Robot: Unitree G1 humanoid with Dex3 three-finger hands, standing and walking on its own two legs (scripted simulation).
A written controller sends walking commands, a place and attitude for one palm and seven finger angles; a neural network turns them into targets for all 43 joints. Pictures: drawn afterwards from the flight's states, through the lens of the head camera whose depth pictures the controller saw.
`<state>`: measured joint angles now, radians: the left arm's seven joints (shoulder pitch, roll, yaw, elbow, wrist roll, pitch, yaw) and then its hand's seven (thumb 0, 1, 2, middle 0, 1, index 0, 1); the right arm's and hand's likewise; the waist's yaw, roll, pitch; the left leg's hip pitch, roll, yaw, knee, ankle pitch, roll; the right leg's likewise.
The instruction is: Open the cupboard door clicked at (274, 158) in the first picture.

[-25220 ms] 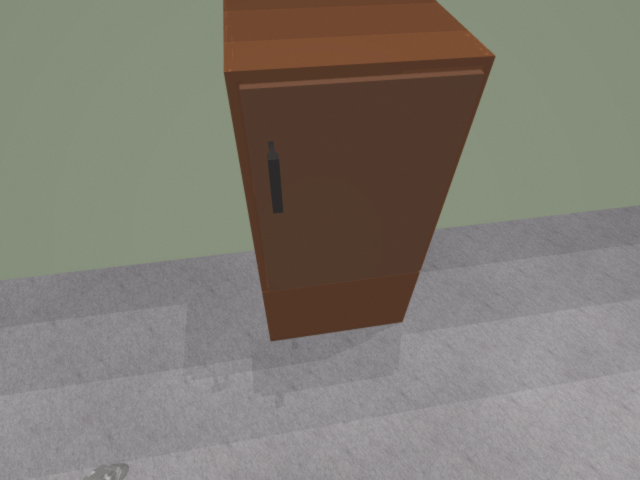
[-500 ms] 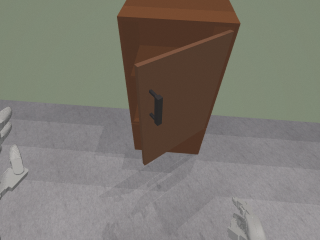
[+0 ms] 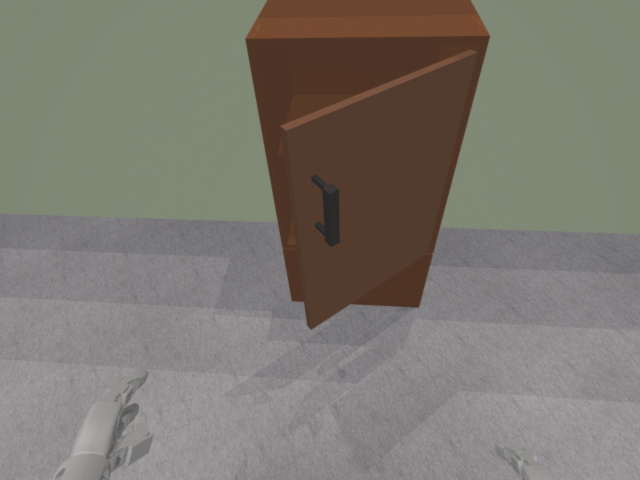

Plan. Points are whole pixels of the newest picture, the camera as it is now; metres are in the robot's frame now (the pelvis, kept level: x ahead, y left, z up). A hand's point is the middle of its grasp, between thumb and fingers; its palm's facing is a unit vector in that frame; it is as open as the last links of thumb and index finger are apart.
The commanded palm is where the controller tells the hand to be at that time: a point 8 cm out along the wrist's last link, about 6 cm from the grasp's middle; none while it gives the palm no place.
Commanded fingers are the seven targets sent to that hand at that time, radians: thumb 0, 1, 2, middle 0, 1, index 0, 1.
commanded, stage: let the arm hang, fingers relaxed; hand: left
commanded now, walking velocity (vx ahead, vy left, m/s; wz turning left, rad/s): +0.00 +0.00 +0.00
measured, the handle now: (325, 210) +0.56 +0.03 +0.00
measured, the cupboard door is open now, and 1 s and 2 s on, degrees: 41 41 41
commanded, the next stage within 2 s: look to check the result in 0.94 s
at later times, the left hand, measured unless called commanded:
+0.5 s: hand out of the picture -0.07 +0.16 -0.16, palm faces +0.04 -0.98 -0.21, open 7.3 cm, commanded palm none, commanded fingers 0.00 0.90 0.90 -0.20 -0.30 -0.20 -0.30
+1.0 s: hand out of the picture +0.01 +0.15 -0.17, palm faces +0.05 -0.98 -0.18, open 7.4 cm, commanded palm none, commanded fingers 0.00 0.90 0.90 -0.20 -0.30 -0.20 -0.30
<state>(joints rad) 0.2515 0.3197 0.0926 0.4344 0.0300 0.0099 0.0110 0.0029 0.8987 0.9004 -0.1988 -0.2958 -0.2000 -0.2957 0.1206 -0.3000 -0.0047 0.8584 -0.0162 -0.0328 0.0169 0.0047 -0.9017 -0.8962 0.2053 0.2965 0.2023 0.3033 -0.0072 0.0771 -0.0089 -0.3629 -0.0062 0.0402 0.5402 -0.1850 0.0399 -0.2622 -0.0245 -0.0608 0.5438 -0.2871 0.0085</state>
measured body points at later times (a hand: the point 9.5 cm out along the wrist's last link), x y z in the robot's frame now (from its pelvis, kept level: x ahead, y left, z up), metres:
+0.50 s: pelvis +0.00 -0.01 +0.01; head +0.03 -0.02 +0.46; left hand -0.07 +0.22 -0.15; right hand -0.03 -0.21 -0.16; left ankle +0.06 +0.09 -0.73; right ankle +0.00 -0.13 -0.73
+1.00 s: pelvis +0.02 -0.01 +0.01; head +0.03 -0.02 +0.46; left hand +0.01 +0.20 -0.15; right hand +0.01 -0.22 -0.16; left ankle +0.06 +0.09 -0.73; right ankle +0.00 -0.13 -0.73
